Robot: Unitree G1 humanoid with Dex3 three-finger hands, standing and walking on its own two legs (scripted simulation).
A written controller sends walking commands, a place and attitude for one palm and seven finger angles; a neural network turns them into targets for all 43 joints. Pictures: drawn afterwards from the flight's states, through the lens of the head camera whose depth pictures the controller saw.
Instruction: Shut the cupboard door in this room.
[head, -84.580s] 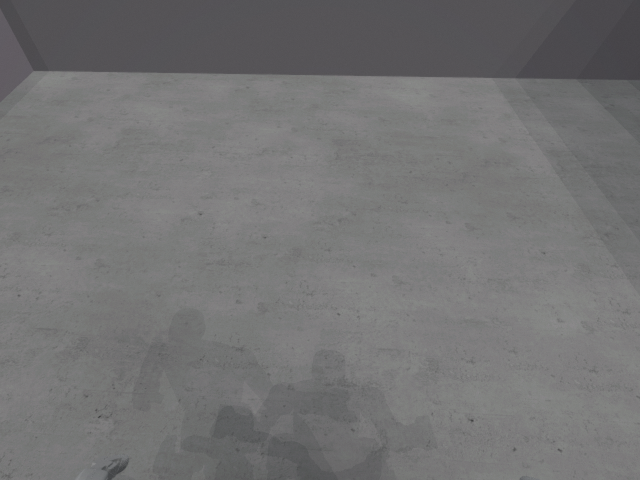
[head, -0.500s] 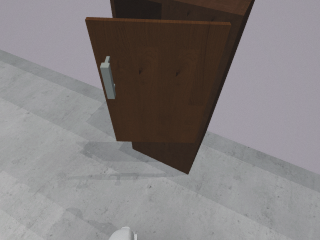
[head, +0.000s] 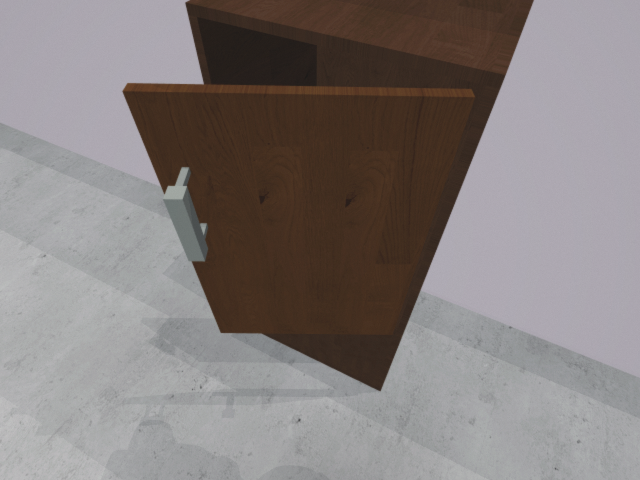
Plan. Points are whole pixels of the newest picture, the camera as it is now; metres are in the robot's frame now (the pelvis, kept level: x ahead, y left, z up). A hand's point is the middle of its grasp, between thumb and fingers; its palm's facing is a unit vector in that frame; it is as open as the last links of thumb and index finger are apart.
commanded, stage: come to a stop and stand still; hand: left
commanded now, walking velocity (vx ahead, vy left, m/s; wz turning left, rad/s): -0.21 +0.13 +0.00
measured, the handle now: (191, 215) +0.43 +0.20 +0.08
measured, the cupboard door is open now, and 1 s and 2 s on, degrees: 26 26 26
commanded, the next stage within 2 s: look again from close up in 1.08 s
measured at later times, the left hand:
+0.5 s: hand out of the picture +0.03 +0.23 -0.17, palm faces +0.04 -0.97 -0.22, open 7.4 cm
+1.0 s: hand out of the picture -0.06 +0.16 -0.16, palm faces +0.02 -0.99 -0.15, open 7.3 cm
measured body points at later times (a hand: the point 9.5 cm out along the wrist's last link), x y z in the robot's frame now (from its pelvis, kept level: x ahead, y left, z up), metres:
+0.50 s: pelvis -0.02 +0.03 +0.01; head +0.02 +0.05 +0.46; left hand +0.03 +0.28 -0.15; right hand +0.03 -0.20 -0.14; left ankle -0.04 +0.12 -0.73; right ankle -0.06 -0.10 -0.72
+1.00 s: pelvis -0.05 +0.00 +0.02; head -0.04 +0.01 +0.47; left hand -0.06 +0.21 -0.15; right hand -0.09 -0.22 -0.14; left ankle -0.04 +0.12 -0.73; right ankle -0.07 -0.09 -0.73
